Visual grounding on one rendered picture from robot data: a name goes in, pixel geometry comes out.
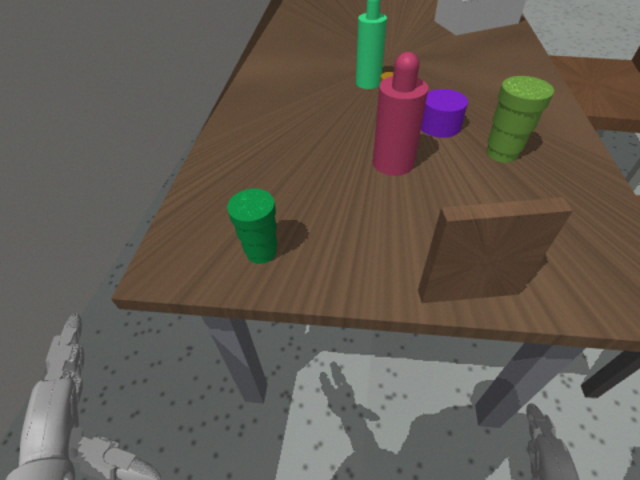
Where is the left robot hand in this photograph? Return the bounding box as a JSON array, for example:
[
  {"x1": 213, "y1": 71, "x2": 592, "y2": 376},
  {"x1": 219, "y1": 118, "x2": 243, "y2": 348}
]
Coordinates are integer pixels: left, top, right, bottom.
[{"x1": 19, "y1": 314, "x2": 161, "y2": 480}]

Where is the left robot arm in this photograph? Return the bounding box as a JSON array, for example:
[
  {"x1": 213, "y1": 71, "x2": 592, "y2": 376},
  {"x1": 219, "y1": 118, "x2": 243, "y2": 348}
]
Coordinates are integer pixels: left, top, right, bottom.
[{"x1": 6, "y1": 457, "x2": 75, "y2": 480}]

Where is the right robot hand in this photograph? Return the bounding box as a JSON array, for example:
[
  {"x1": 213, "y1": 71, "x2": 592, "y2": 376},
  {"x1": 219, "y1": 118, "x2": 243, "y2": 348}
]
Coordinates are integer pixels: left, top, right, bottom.
[{"x1": 526, "y1": 403, "x2": 579, "y2": 480}]

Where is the table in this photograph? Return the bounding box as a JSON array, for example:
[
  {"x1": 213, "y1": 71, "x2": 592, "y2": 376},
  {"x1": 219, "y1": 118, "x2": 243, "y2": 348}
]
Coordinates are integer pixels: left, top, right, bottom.
[{"x1": 111, "y1": 0, "x2": 640, "y2": 428}]

